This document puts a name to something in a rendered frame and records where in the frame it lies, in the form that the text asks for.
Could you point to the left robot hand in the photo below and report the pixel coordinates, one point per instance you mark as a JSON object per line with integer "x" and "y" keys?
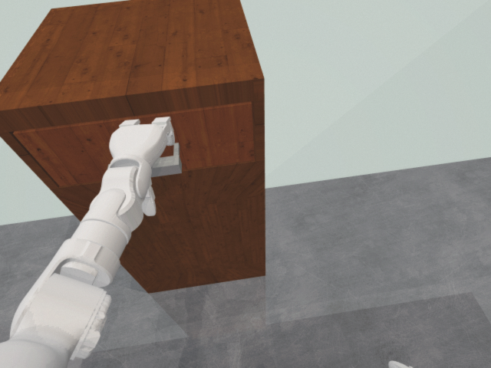
{"x": 148, "y": 141}

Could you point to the drawer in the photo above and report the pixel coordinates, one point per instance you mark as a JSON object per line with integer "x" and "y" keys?
{"x": 79, "y": 153}

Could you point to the robot left upper arm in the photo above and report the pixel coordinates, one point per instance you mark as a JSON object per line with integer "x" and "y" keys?
{"x": 64, "y": 321}

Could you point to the robot left forearm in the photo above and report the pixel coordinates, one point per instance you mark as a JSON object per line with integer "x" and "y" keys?
{"x": 92, "y": 254}

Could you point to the cabinet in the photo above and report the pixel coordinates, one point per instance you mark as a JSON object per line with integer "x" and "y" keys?
{"x": 123, "y": 59}

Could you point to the handle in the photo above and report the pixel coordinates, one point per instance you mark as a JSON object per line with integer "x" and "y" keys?
{"x": 168, "y": 165}

